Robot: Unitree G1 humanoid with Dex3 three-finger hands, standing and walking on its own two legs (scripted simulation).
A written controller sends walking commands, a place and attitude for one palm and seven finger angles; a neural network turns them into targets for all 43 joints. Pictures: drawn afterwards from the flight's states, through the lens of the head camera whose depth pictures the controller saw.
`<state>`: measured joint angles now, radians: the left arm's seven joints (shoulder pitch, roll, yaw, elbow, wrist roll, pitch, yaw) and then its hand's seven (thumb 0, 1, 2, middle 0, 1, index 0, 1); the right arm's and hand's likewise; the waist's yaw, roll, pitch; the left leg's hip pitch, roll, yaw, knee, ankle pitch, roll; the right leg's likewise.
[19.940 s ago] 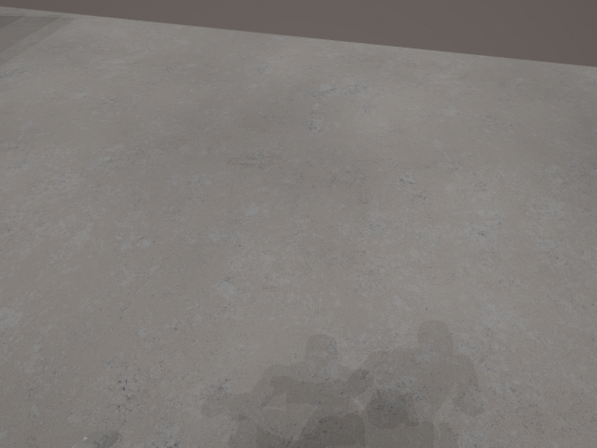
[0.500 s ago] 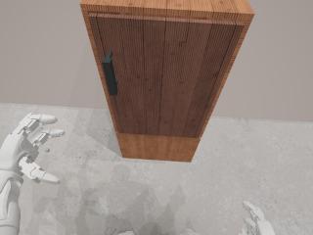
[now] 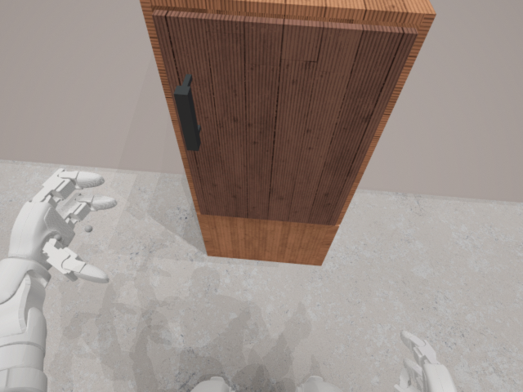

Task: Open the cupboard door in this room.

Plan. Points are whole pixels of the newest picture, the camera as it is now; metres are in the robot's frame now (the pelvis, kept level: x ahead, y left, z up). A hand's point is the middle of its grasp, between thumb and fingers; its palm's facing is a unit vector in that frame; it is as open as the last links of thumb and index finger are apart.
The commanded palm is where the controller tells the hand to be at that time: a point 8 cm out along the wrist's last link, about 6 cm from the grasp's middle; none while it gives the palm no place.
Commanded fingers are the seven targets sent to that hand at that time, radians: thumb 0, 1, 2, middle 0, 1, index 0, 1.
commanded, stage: move the hooked fingers beside the handle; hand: left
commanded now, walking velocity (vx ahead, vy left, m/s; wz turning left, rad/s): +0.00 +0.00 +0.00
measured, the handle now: (190, 113) +0.59 +0.18 +0.05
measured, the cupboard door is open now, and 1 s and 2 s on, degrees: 0 0 0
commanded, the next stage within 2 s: none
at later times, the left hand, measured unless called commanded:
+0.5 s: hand (115, 187) +0.39 +0.26 +0.06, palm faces -0.02 -1.00 +0.00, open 14.0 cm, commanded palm +0.38 +0.31 +0.07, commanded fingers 0.00 -0.50 0.30 -0.30 -1.20 -0.30 -1.20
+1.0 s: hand (133, 151) +0.47 +0.26 +0.06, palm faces -0.04 -1.00 +0.00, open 14.0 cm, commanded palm +0.46 +0.30 +0.06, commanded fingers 0.00 -0.50 0.30 -0.30 -1.20 -0.30 -1.20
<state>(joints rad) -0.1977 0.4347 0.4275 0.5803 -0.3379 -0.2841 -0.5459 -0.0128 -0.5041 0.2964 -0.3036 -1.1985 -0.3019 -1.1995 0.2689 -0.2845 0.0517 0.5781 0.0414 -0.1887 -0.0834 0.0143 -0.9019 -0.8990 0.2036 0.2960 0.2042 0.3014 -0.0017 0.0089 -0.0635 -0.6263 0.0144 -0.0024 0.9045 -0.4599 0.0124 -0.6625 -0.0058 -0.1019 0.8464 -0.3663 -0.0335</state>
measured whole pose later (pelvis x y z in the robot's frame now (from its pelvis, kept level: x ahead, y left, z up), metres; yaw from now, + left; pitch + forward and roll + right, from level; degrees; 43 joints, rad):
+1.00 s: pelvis +0.00 +0.01 -0.01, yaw -2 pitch +19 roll -2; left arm -0.77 0.61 0.47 1.13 -0.17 -0.36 -0.48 -0.01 -0.50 0.30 -0.30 -1.20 -0.30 -1.20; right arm 0.38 -0.29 0.05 0.61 0.01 0.02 -0.04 0.01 -0.90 -0.90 0.20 0.30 0.20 0.30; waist -0.13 0.00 -0.08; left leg -0.83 0.03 0.02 0.98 -0.49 0.03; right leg -0.87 0.01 -0.07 0.90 -0.36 -0.02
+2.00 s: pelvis +0.02 +0.02 -0.02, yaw -3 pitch +23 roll -4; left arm -0.90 0.66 0.48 1.20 -0.11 -0.35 -0.42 -0.01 -0.50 0.30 -0.30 -1.20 -0.30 -1.20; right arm 0.39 -0.29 0.05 0.58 -0.01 0.11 -0.02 0.01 -0.90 -0.90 0.20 0.30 0.20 0.30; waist -0.18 0.01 -0.09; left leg -0.89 0.04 0.01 1.00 -0.51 0.03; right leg -0.91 0.03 -0.08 0.89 -0.37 -0.01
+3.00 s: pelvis +0.01 +0.02 -0.02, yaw -3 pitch +23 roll -4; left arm -0.93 0.57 0.43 1.20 -0.09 -0.36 -0.31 -0.01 -0.50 0.30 -0.30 -1.20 -0.30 -1.20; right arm 0.41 -0.27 0.05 0.59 -0.01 0.10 0.00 0.01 -0.90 -0.90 0.20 0.30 0.20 0.30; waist -0.18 0.02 -0.09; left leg -0.90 0.04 0.02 1.02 -0.51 0.03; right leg -0.93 0.02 -0.08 0.91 -0.37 -0.01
